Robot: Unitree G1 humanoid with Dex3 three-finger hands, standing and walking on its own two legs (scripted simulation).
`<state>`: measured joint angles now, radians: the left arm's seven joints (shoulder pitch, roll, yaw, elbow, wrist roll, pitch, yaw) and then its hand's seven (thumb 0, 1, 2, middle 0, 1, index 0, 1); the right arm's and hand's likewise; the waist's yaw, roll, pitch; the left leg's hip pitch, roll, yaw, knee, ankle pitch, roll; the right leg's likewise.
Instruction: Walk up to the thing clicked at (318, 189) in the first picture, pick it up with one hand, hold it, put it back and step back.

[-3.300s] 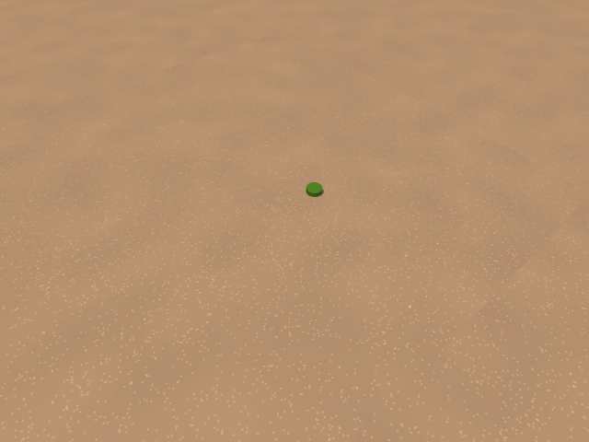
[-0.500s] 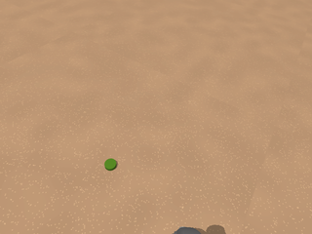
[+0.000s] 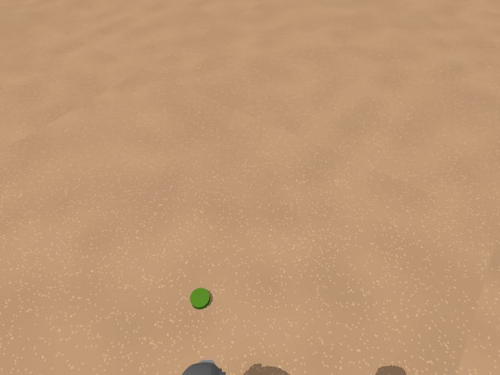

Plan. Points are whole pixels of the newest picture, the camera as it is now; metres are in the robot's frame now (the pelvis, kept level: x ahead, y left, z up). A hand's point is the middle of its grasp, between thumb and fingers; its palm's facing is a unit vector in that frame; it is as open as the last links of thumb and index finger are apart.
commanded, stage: walk up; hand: left
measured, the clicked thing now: (200, 298) +0.52 +0.25 -0.75
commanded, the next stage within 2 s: stand in 1.62 s
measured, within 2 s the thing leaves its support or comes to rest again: neither
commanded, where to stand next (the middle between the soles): +0.14 +0.01 m, yaw +0 degrees
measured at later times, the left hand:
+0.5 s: hand out of the picture +0.14 +0.28 -0.15, palm faces -0.06 -0.93 -0.37, open 7.4 cm
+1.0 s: hand (119, 349) +0.20 +0.26 -0.14, palm faces -0.02 -0.94 -0.33, open 7.4 cm
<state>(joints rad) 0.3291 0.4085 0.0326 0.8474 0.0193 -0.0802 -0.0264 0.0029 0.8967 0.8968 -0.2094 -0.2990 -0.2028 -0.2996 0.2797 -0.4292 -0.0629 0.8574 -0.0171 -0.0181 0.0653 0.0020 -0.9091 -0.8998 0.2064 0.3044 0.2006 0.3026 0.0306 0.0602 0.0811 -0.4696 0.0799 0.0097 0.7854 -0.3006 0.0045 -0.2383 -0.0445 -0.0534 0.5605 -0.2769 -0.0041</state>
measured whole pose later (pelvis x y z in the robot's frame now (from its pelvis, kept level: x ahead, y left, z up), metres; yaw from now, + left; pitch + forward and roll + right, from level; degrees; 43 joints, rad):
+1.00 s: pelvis +0.09 +0.01 +0.01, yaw +0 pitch -2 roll +0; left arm 0.04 0.35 0.01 1.14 0.00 -0.01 -0.02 0.00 0.90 0.90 -0.21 -0.30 -0.20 -0.30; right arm 0.07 -0.37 0.01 1.15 0.00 -0.02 0.01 0.00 -0.91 -0.90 0.21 0.30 0.20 0.30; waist -0.01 0.00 0.05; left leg -0.16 0.04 0.01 0.38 -0.18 -0.03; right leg -0.13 -0.03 -0.05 0.37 -0.20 0.01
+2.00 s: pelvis +0.11 +0.01 +0.02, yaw +0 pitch -2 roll +0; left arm 0.09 0.35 0.01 1.15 0.01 -0.01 -0.01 0.00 0.90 0.90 -0.21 -0.30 -0.20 -0.30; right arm 0.07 -0.35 0.00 1.15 -0.01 -0.01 0.01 0.00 -0.91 -0.90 0.21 0.30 0.20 0.30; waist 0.00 0.01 0.05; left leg -0.12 0.03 0.00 0.31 -0.16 -0.03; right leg -0.09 -0.03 -0.06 0.31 -0.20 0.02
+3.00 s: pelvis +0.12 +0.01 +0.02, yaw +0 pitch -2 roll +0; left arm 0.11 0.35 0.00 1.14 0.01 -0.01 -0.01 0.00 0.90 0.90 -0.21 -0.30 -0.20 -0.30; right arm 0.10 -0.35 0.01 1.14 -0.01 0.00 0.01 0.00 -0.91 -0.90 0.21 0.30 0.20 0.30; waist 0.00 0.01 0.04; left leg -0.10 0.04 0.01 0.30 -0.17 -0.04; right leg -0.07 -0.02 -0.05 0.30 -0.20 0.01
